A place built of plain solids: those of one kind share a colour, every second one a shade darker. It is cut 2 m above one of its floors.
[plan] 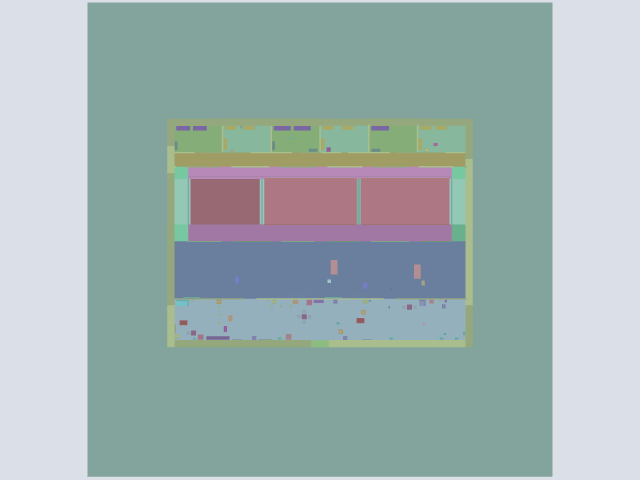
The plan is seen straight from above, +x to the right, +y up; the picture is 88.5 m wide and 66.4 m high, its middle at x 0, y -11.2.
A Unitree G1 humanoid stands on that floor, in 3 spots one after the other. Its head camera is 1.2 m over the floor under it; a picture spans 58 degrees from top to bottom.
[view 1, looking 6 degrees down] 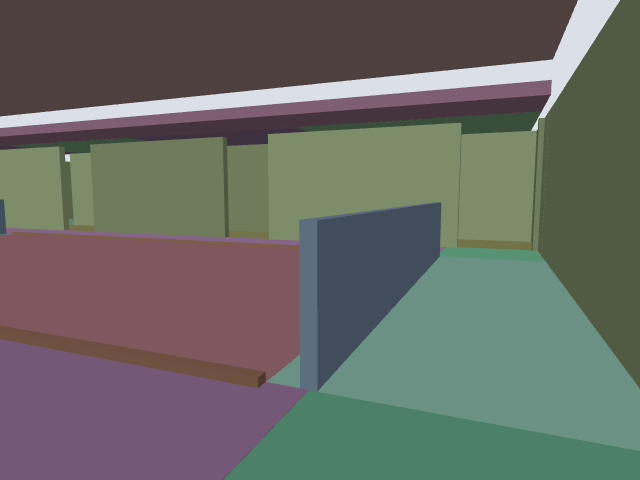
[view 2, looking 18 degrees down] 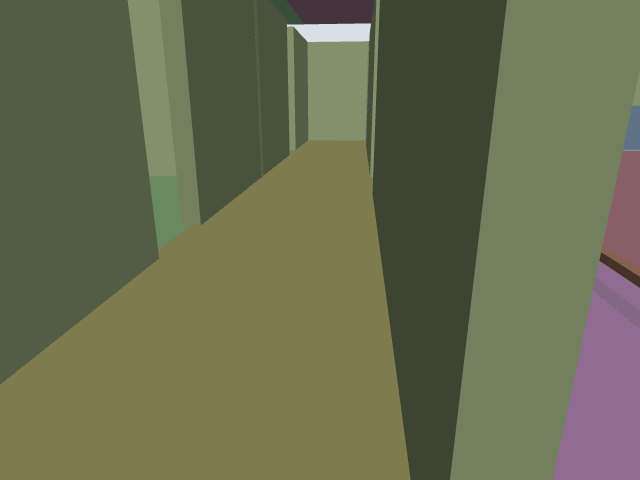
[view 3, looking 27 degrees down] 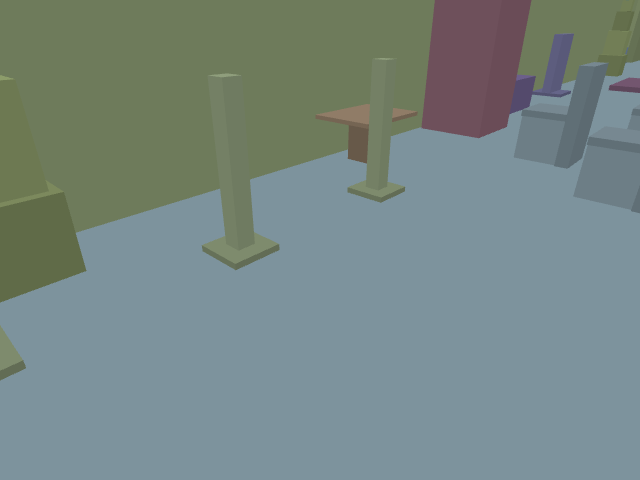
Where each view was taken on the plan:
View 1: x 19.25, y -11.39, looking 112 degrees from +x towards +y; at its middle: rail_baulk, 2.59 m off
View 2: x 6.54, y -0.76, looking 5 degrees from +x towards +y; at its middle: floor_back_corridor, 3.88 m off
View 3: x -6.68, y -22.24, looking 43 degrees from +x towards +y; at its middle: floor_lobby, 2.64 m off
